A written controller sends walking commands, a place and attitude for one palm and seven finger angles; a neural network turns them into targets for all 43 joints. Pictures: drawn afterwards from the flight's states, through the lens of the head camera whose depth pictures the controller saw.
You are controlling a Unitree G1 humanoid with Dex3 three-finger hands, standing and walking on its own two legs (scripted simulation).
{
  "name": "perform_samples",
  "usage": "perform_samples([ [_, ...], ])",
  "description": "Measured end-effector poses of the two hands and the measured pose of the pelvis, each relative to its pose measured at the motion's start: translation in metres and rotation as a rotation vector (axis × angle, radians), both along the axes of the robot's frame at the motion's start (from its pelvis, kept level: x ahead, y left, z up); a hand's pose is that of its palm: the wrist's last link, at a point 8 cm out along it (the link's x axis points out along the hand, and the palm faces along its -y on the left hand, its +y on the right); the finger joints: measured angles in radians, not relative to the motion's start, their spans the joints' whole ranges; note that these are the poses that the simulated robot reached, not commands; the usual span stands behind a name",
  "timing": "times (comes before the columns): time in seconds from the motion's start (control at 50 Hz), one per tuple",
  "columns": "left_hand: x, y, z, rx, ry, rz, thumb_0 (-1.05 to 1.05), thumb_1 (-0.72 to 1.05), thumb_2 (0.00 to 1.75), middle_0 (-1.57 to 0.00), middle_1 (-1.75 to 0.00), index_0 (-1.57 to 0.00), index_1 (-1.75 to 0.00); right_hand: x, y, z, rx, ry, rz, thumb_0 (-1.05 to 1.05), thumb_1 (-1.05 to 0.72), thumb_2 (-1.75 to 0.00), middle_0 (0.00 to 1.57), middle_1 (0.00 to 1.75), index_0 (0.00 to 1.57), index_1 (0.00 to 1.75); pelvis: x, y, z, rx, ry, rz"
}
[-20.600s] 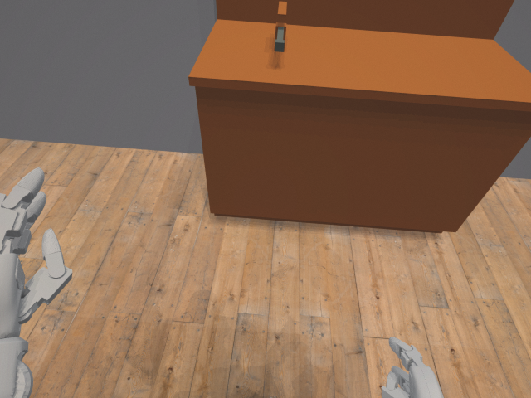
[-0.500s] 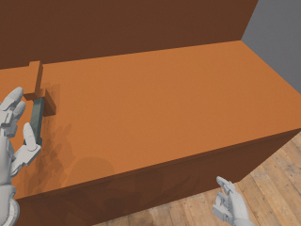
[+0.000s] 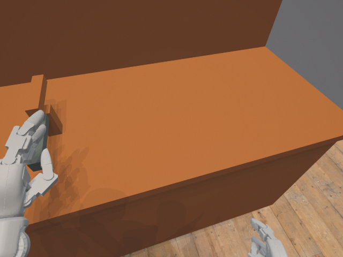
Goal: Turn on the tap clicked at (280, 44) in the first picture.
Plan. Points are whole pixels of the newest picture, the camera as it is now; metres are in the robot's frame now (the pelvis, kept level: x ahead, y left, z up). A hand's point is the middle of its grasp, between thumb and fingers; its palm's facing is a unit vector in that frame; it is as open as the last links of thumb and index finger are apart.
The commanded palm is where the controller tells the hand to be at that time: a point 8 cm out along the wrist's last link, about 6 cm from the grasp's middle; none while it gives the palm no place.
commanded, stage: look again from close up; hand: left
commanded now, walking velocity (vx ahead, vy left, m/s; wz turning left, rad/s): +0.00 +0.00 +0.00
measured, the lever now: (37, 162) +0.28 +0.32 +0.08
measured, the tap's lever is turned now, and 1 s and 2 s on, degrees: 0 0 0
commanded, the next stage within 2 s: shuffle to correct the standing spot in 0.10 s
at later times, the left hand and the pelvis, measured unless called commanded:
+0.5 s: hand (26, 173) +0.22 +0.27 +0.16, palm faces +0.38 -0.85 -0.37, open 7.4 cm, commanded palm +0.15 +0.29 +0.18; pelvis +0.00 +0.01 +0.00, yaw +0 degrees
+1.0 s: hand (30, 226) +0.13 +0.21 +0.16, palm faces +0.32 -0.81 -0.50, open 7.4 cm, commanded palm +0.06 +0.26 +0.18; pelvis -0.08 -0.02 +0.00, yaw +3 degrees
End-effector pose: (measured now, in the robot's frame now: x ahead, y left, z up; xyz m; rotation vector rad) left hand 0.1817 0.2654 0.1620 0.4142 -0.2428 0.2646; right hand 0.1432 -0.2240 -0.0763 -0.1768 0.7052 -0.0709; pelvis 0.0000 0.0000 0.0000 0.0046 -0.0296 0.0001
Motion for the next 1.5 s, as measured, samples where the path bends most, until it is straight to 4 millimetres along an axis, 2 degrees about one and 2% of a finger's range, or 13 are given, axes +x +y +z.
perform_samples([
  [0.1,-0.004,0.020,0.004,0.047,-0.030,0.030,0.01,0.88,0.89,-0.22,-0.30,-0.21,-0.30,-0.004,0.000,0.005,-0.050,0.038,0.011,0.01,-0.90,-0.90,0.20,0.30,0.20,0.30,0.002,-0.004,0.001,-0.011,0.006,0.016],
  [0.2,-0.004,0.040,0.023,0.058,-0.126,0.104,0.01,0.88,0.89,-0.21,-0.30,-0.21,-0.30,0.011,0.003,0.011,-0.074,0.012,0.044,0.01,-0.90,-0.90,0.20,0.30,0.20,0.30,0.005,0.003,0.002,-0.016,0.002,0.018],
  [0.28,-0.001,0.037,0.026,0.030,-0.145,0.090,0.01,0.89,0.89,-0.21,-0.30,-0.21,-0.30,0.029,0.011,0.015,-0.064,-0.034,0.052,0.01,-0.90,-0.90,0.20,0.30,0.20,0.30,0.009,0.011,0.002,-0.017,-0.002,0.015],
  [0.4,0.003,0.039,0.010,0.012,-0.072,0.065,0.01,0.89,0.89,-0.21,-0.30,-0.20,-0.30,0.048,0.027,0.024,-0.043,-0.087,0.058,0.01,-0.90,-0.90,0.20,0.30,0.20,0.30,0.005,0.015,0.001,-0.012,0.001,0.009],
  [0.56,-0.013,0.037,0.013,0.049,-0.095,0.065,0.02,0.89,0.89,-0.21,-0.30,-0.21,-0.30,0.048,0.039,0.019,-0.033,-0.083,0.113,0.01,-0.90,-0.90,0.20,0.30,0.21,0.30,-0.009,0.009,-0.006,0.006,0.000,0.008],
  [0.72,-0.029,0.012,0.023,0.105,-0.135,0.077,0.01,0.89,0.89,-0.21,-0.30,-0.21,-0.30,0.025,0.025,-0.006,0.003,-0.006,0.136,0.01,-0.90,-0.90,0.20,0.30,0.21,0.30,-0.027,-0.013,-0.010,-0.018,0.020,0.014],
  [0.8,-0.034,-0.006,0.018,0.105,-0.120,0.047,0.01,0.89,0.89,-0.21,-0.30,-0.20,-0.30,0.006,0.003,-0.011,-0.003,0.027,0.110,0.01,-0.90,-0.90,0.20,0.30,0.21,0.30,-0.044,-0.027,-0.010,-0.024,0.039,0.027],
  [0.88,-0.048,-0.020,0.017,0.099,-0.075,0.011,0.01,0.89,0.89,-0.21,-0.30,-0.21,-0.30,-0.020,-0.022,-0.002,-0.054,0.059,0.042,0.01,-0.90,-0.90,0.20,0.30,0.21,0.30,-0.060,-0.032,-0.002,0.022,0.081,0.025],
  [1.02,-0.092,-0.006,0.019,0.173,-0.007,0.022,0.01,0.88,0.89,-0.21,-0.30,-0.21,-0.30,-0.064,-0.046,0.004,-0.142,0.060,-0.039,0.01,-0.91,-0.90,0.20,0.30,0.20,0.30,-0.088,-0.022,-0.005,0.018,0.107,0.057],
  [1.14,-0.140,0.026,0.018,0.145,-0.012,0.131,0.01,0.88,0.89,-0.21,-0.30,-0.21,-0.30,-0.104,-0.032,0.003,-0.122,0.054,-0.062,0.01,-0.91,-0.90,0.20,0.30,0.20,0.29,-0.110,-0.011,-0.004,0.030,0.013,0.045],
  [1.22,-0.161,0.033,0.018,0.084,-0.082,0.208,0.01,0.89,0.89,-0.21,-0.30,-0.21,-0.30,-0.116,-0.013,-0.004,-0.058,0.027,-0.018,0.01,-0.91,-0.90,0.20,0.30,0.20,0.30,-0.118,-0.010,-0.007,0.010,-0.040,0.053],
  [1.36,-0.162,0.018,0.001,-0.026,-0.141,0.200,0.01,0.89,0.90,-0.20,-0.30,-0.20,-0.30,-0.120,0.003,-0.017,0.019,-0.029,0.056,0.01,-0.90,-0.90,0.20,0.30,0.21,0.30,-0.132,-0.020,-0.022,-0.004,-0.105,0.071],
  [1.5,-0.166,-0.006,0.002,0.052,-0.168,0.106,0.01,0.89,0.89,-0.21,-0.30,-0.20,-0.30,-0.124,-0.013,-0.030,0.005,-0.028,0.076,0.01,-0.90,-0.90,0.20,0.30,0.21,0.30,-0.146,-0.034,-0.039,0.007,-0.091,0.078],
])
